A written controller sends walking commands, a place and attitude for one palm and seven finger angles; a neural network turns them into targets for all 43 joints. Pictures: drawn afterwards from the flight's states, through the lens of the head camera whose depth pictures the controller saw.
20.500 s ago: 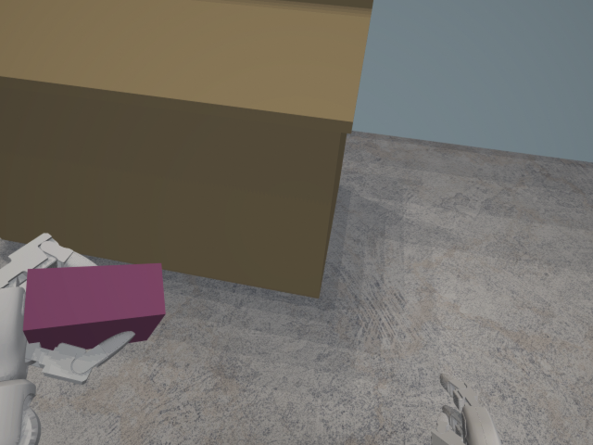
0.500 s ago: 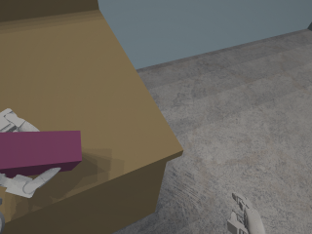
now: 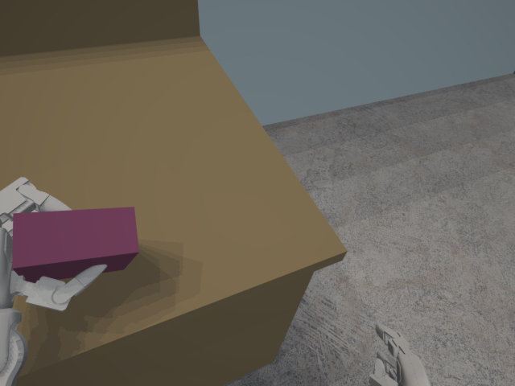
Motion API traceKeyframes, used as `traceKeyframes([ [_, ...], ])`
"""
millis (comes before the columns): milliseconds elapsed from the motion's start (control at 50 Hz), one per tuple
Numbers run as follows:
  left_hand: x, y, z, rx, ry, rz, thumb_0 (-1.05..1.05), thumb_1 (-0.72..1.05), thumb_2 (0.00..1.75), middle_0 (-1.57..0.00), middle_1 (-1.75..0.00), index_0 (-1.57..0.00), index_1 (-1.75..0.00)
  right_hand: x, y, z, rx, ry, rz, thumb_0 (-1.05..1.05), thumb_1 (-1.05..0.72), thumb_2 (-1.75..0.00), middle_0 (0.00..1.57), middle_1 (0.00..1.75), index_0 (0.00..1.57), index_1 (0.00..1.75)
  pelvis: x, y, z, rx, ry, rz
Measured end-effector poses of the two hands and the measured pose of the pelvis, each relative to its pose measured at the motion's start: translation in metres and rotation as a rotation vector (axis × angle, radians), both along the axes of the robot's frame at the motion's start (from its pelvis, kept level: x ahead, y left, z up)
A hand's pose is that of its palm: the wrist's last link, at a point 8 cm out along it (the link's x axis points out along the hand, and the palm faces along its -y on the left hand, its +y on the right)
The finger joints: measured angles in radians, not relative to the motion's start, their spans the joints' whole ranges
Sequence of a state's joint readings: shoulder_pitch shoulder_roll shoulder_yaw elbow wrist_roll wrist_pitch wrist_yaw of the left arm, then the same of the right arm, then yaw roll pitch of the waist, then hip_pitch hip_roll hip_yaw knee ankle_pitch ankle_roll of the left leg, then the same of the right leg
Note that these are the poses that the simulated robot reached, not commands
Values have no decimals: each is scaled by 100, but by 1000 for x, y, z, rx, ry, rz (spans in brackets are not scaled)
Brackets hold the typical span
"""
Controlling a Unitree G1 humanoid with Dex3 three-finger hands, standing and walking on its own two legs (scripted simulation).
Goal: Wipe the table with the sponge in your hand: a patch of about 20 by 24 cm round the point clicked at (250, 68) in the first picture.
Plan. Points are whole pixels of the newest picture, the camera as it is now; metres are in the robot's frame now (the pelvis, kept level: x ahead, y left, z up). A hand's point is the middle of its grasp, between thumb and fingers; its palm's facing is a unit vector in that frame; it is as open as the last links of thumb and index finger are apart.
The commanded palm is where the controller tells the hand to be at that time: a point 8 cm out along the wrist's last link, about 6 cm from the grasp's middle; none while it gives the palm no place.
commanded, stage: come to a stop and stand still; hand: left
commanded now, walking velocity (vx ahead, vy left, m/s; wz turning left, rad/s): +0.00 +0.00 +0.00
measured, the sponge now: (95, 245) +0.24 +0.23 +0.14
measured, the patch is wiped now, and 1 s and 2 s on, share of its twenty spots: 0.00 0.00 0.00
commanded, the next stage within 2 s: look again from close up in 0.46 s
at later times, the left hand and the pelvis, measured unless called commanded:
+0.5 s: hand (53, 226) +0.25 +0.27 +0.16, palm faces +0.39 -0.85 -0.34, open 9.4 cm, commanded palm +0.18 +0.31 +0.17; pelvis +0.02 +0.03 +0.00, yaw +0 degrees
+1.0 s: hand (27, 204) +0.25 +0.29 +0.19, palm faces +0.47 -0.78 -0.42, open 9.4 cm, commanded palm +0.17 +0.29 +0.17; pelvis +0.01 +0.01 +0.00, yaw +1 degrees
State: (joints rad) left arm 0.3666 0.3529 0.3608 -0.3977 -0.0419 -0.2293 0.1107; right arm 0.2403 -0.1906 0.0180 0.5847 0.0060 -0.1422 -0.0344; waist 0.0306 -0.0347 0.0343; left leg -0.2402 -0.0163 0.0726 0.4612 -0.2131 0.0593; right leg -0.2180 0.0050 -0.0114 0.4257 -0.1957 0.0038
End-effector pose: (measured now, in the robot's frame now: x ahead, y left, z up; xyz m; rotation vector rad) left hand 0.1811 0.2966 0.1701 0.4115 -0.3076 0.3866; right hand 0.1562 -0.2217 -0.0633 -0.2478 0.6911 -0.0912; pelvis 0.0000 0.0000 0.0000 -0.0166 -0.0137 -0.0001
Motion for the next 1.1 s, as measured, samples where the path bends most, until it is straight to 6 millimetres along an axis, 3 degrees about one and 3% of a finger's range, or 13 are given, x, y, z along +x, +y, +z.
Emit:
traceKeyframes([
  [200, 16, 10, -2, -18, 0, -29, -1, -45, 106, -80, -138, -80, -139, 26, 33, 2, 21, -6, 46, 1, -90, -90, 20, 30, 20, 30, 15, 18, 1, -11, 6, 5],
  [420, 26, 19, 1, 12, 17, -41, -1, -45, 106, -80, -138, -80, -140, 46, 34, 5, 9, -9, 28, 1, -90, -90, 20, 30, 20, 30, 23, 26, 0, -11, 5, 6],
  [920, 14, 10, 1, -9, 35, 16, -1, -44, 106, -79, -139, -79, -140, 29, 13, -1, -3, 25, -23, 1, -91, -90, 20, 30, 20, 30, 20, 16, 2, -13, -5, 12],
  [960, 21, 19, 19, 128, -26, 3, -1, -44, 106, -80, -139, -79, -140, 28, 14, -2, -27, 31, 29, 1, -91, -90, 20, 30, 20, 30, 15, 12, 0, -15, 7, 24],
  [1020, 31, 38, 31, 138, -96, 34, -1, -45, 106, -80, -139, -80, -140, 26, 17, -2, -2, 26, 57, 1, -91, -90, 20, 30, 20, 30, 8, 10, 0, -8, 13, 7],
  [1100, 28, 17, 16, 78, -29, -23, -1, -44, 106, -80, -139, -79, -140, 23, 16, 1, 48, -42, 27, 1, -91, -90, 20, 30, 20, 30, 6, 15, -2, -1, 12, -13],
])
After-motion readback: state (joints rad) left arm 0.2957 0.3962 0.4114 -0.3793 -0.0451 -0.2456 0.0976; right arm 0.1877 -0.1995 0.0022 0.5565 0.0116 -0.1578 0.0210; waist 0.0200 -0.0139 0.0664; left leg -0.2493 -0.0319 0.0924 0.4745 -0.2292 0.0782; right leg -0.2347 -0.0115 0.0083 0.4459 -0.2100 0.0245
